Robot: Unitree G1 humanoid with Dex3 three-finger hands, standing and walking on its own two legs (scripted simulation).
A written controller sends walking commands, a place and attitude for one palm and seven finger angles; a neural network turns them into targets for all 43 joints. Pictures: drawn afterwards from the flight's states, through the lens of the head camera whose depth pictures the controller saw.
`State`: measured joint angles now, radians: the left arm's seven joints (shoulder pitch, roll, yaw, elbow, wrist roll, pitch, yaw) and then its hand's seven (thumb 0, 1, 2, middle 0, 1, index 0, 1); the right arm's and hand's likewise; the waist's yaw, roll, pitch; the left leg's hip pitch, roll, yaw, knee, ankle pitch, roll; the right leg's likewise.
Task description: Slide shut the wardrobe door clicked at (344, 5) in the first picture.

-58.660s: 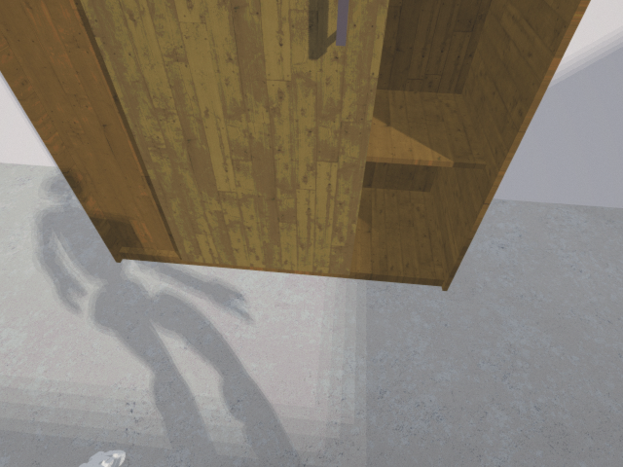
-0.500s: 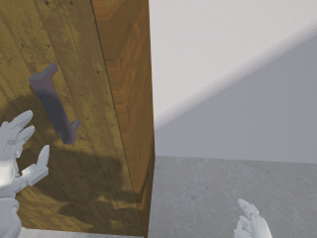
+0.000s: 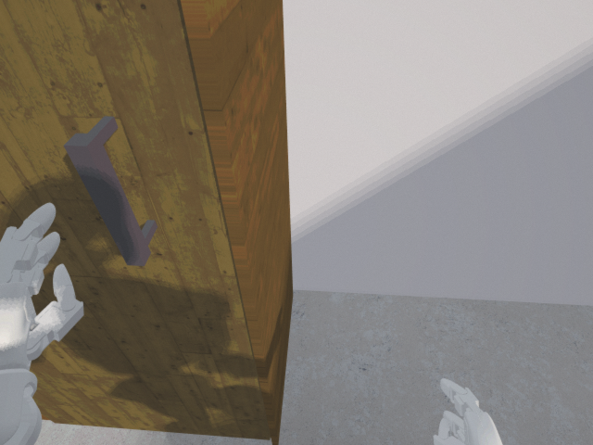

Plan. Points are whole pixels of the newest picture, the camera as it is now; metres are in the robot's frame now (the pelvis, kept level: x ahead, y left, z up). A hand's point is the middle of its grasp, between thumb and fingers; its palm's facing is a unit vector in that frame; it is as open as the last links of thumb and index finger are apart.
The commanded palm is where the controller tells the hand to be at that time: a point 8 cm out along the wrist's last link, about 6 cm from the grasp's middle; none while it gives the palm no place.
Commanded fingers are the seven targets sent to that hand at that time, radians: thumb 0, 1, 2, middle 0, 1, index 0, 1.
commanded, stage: step back with the hand held close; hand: left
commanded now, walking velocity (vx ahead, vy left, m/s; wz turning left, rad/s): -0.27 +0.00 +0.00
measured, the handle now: (123, 195) +0.29 +0.23 +0.24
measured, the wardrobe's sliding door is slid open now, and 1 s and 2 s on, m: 0.00 0.00 0.00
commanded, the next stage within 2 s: stop stepping back and stand still in 1.50 s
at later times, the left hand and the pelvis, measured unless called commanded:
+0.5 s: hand (45, 340) +0.16 +0.27 +0.16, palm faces +0.39 -0.79 -0.48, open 7.4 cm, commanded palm +0.09 +0.31 +0.17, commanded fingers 0.00 0.90 0.90 -0.20 -0.30 -0.20 -0.30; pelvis -0.05 +0.02 -0.01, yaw -1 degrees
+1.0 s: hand out of the picture +0.11 +0.29 +0.16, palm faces +0.44 -0.78 -0.45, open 7.5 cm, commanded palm +0.03 +0.33 +0.17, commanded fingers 0.00 0.90 0.90 -0.20 -0.30 -0.20 -0.30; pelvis -0.10 +0.03 -0.02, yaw +1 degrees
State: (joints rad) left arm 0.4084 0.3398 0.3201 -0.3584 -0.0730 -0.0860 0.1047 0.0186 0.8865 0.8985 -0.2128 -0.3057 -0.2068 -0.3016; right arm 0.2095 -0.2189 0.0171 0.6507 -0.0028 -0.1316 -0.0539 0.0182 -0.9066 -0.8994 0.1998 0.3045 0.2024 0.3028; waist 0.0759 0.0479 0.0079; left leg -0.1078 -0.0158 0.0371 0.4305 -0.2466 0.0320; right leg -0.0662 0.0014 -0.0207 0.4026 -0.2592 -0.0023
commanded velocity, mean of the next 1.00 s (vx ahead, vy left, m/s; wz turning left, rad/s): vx -0.30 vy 0.00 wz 0.02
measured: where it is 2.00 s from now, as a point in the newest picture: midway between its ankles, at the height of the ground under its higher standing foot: outside the picture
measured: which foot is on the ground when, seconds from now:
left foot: down 0.00-1.00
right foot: down 0.00-0.94, up 0.96-1.00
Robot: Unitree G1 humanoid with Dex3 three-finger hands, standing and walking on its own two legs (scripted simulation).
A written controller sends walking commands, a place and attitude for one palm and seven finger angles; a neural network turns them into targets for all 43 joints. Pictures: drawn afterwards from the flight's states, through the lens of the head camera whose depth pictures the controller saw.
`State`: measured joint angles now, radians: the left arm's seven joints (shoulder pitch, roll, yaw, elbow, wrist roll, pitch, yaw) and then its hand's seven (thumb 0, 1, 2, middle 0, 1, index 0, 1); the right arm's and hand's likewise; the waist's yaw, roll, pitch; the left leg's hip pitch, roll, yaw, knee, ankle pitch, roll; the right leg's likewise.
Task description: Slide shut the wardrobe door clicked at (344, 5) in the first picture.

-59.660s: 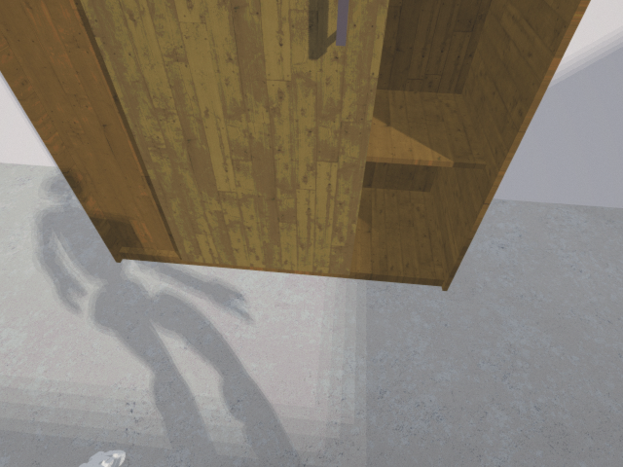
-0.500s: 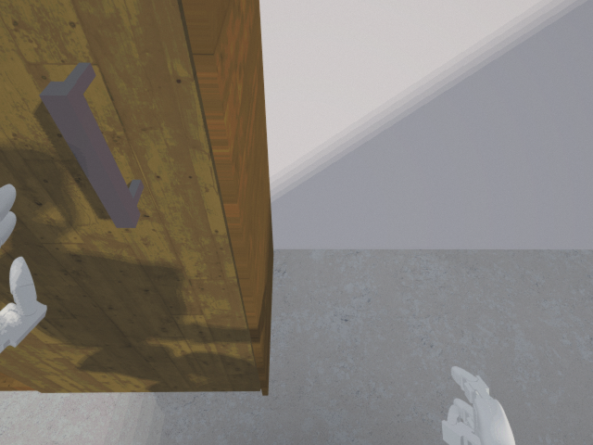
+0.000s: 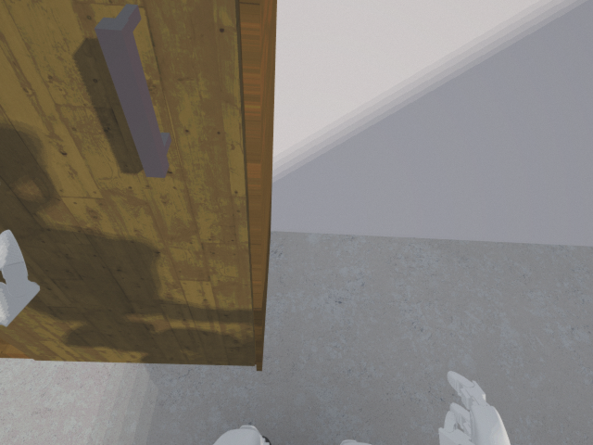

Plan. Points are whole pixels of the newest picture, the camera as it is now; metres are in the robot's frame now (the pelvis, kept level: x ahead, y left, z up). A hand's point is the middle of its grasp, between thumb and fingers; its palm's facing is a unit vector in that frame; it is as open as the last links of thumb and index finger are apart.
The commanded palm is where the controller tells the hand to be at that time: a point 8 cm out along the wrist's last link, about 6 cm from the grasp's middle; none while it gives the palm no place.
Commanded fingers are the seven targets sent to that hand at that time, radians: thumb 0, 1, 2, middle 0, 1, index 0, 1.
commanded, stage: step back with the hand held close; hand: left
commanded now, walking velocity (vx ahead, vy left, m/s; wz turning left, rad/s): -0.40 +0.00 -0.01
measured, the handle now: (144, 98) +0.39 +0.20 +0.26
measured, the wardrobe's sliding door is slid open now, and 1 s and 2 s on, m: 0.00 0.00 0.00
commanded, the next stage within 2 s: stop stepping back and stand still in 0.50 s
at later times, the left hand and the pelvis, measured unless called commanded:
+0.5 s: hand out of the picture +0.15 +0.25 +0.18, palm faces +0.34 -0.83 -0.44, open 7.4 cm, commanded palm +0.10 +0.29 +0.19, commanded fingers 0.00 0.90 0.90 -0.20 -0.30 -0.20 -0.30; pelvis -0.06 +0.00 +0.01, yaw -4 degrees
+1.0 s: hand out of the picture +0.05 +0.31 +0.17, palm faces +0.49 -0.83 -0.26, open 7.5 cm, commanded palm -0.02 +0.33 +0.19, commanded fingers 0.00 0.90 0.90 -0.20 -0.30 -0.20 -0.30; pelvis -0.17 +0.04 +0.01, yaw -2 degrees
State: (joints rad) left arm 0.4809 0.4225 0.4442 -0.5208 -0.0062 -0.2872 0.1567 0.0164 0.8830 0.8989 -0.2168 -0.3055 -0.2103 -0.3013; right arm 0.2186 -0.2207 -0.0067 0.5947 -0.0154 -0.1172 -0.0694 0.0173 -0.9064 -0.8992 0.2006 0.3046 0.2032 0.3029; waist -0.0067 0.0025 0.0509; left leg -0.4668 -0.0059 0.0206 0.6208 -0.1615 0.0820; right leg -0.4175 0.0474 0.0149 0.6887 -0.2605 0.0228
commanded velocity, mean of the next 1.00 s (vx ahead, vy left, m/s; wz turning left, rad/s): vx -0.14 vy -0.02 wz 0.03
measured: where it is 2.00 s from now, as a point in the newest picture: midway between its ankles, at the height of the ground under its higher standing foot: outside the picture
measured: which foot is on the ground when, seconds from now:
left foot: down 0.00-0.36, up 0.38-0.44, down 0.46-0.76, up 0.78-0.90, down 0.92-1.00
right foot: up 0.00-0.16, down 0.18-0.52, up 0.54-0.74, down 0.76-0.92, up 0.94-1.00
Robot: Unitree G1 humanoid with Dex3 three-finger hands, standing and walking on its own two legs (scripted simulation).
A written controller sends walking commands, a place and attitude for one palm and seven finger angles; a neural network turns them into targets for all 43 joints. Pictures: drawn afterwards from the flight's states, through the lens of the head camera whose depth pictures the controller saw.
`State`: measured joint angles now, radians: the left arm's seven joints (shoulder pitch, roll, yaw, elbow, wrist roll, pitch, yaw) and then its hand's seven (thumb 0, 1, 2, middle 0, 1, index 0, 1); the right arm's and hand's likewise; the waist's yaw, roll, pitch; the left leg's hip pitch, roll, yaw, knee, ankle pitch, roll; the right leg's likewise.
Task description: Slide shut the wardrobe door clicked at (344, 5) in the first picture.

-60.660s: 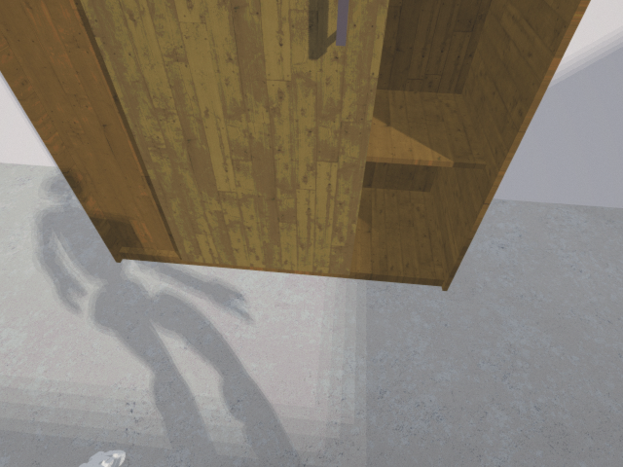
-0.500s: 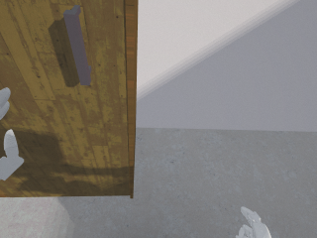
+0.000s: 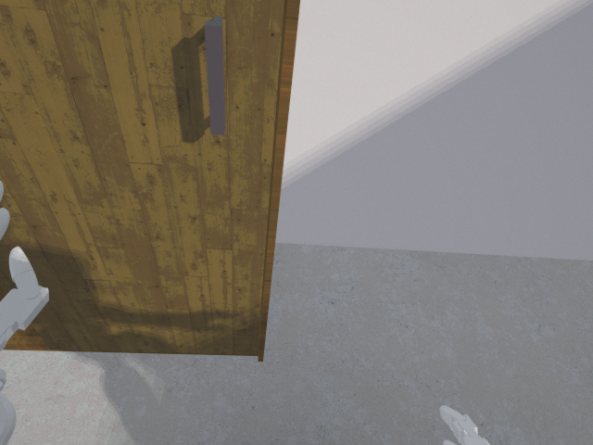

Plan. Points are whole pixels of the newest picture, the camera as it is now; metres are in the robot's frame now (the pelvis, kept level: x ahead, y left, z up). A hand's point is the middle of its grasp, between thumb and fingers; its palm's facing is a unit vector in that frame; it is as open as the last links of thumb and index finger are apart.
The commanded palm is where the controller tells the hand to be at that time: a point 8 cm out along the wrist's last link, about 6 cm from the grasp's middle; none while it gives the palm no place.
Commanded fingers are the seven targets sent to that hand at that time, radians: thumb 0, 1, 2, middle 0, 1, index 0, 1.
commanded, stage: stop stepping back and stand still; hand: left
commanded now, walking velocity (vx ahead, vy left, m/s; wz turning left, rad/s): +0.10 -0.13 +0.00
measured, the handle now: (217, 77) +0.56 +0.18 +0.25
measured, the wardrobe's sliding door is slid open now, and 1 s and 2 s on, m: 0.00 0.00 0.00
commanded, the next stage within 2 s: let the arm hang, fingers relaxed in 0.88 s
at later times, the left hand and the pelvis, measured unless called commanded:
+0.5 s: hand (15, 295) +0.20 +0.29 +0.18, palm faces +0.47 -0.78 -0.41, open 7.5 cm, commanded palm +0.13 +0.32 +0.19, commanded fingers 0.00 0.90 0.90 -0.20 -0.30 -0.20 -0.30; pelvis +0.00 +0.02 +0.00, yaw +2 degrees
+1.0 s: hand (35, 285) +0.22 +0.29 +0.16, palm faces +0.41 -0.79 -0.46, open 7.4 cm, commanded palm none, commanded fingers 0.00 0.90 0.90 -0.20 -0.30 -0.20 -0.30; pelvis +0.02 +0.03 +0.01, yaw +1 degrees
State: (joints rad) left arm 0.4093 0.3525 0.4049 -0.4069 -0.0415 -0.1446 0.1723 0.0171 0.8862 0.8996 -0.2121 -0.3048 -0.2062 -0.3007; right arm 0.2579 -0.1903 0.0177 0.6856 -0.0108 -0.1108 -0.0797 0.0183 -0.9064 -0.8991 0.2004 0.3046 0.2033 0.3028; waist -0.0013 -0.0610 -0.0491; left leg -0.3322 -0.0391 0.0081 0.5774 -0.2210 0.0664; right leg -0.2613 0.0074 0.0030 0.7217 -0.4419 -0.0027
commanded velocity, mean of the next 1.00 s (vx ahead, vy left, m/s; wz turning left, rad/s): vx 0.03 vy -0.01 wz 0.00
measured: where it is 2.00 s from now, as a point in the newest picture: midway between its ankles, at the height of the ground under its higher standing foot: outside the picture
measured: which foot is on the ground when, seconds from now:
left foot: down 0.00-1.00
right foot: up 0.00-0.14, down 0.16-1.00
